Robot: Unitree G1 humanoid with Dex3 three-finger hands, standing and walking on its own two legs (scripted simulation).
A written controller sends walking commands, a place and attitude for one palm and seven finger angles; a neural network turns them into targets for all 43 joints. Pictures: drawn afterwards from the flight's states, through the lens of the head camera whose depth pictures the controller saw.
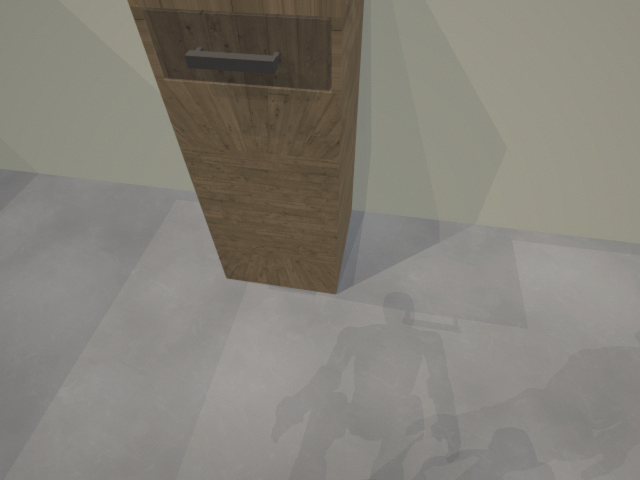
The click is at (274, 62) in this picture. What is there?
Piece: drawer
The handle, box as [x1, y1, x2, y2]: [184, 47, 279, 73]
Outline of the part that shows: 184,55 188,67 274,73 277,68 276,62 279,57 279,52 275,52 272,56 203,51 202,47 198,47 195,50 189,50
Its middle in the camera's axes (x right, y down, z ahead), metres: -0.18 -0.38 +0.80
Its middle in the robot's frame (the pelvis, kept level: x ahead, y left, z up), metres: +0.86 +0.22 +0.11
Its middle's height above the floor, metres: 0.90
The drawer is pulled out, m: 0.00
